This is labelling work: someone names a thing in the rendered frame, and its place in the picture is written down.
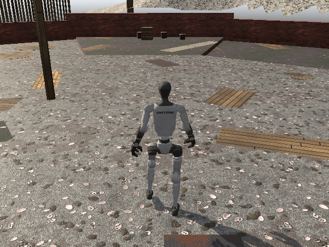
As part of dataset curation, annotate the robot left upper arm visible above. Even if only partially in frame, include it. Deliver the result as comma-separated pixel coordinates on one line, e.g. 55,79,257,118
140,104,154,133

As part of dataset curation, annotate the robot left hand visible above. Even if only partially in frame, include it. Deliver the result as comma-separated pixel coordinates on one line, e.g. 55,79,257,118
131,144,142,157

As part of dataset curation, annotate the robot head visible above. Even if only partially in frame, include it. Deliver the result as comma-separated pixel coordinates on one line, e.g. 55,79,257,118
156,81,173,106

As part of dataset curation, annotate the robot right upper arm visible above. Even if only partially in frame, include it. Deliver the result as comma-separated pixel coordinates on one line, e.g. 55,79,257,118
175,104,191,131

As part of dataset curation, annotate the robot right hand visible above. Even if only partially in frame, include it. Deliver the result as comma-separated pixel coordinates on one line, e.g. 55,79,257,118
184,138,196,148

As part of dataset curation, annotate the right robot forearm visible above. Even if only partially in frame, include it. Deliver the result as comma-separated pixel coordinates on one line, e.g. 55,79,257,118
186,124,195,140

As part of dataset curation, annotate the left robot forearm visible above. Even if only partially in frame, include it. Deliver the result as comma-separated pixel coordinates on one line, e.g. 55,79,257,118
133,125,144,147

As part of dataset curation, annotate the robot torso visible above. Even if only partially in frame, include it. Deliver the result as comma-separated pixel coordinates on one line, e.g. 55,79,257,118
153,102,177,154

